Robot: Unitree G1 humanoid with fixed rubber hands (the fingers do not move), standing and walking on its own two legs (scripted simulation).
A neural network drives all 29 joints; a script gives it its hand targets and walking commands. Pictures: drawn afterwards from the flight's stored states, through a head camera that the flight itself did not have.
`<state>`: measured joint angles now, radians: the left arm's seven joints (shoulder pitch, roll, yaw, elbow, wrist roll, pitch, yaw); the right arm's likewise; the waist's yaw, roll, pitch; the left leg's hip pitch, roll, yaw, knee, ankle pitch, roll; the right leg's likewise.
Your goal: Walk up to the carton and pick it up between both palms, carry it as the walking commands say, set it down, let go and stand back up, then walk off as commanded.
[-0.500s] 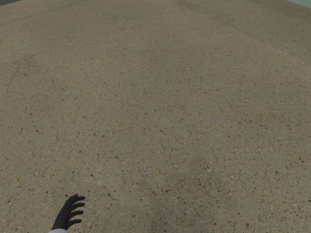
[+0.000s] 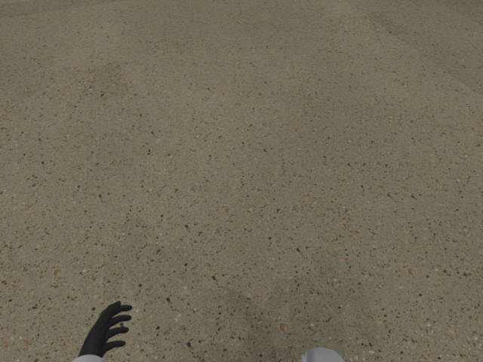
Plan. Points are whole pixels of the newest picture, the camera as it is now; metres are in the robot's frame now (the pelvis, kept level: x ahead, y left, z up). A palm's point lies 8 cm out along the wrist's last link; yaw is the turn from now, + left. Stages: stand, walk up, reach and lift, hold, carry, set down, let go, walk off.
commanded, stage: walk off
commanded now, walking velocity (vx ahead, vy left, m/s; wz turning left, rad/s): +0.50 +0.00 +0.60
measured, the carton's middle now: out of the picture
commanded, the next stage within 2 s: stand in 1.72 s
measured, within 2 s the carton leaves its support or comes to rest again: neither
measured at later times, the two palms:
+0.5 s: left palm (103, 275) +0.27 +0.29 -0.07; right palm (356, 199) +0.47 -0.23 -0.10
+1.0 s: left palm (75, 158) +0.56 +0.44 -0.07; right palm (306, 131) +0.69 -0.15 -0.10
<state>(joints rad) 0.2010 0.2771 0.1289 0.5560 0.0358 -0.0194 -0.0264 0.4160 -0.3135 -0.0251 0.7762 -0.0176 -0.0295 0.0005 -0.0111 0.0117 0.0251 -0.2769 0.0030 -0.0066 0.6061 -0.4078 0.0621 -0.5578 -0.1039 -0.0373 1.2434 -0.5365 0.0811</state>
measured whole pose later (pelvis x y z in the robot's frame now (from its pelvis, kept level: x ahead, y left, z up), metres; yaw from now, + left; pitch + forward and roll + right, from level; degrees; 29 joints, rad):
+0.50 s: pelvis +0.27 -0.02 +0.00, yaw +19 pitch +1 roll +1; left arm 0.32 0.28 0.13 0.57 0.04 -0.02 -0.01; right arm 0.15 -0.31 -0.02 0.77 -0.02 0.00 0.06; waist -0.01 0.02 0.05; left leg -0.55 0.09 -0.02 1.11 -0.36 -0.01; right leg -0.14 -0.12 -0.27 0.51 -0.37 0.02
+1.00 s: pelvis +0.55 +0.10 +0.00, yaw +36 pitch +5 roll -1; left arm 0.06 0.28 0.13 0.57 0.04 -0.02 -0.04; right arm 0.50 -0.31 -0.03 0.79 -0.02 -0.03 -0.01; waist -0.01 -0.02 0.04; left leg -0.11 0.01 -0.13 0.47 -0.44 0.01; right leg -0.67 -0.09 -0.05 0.93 -0.40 0.07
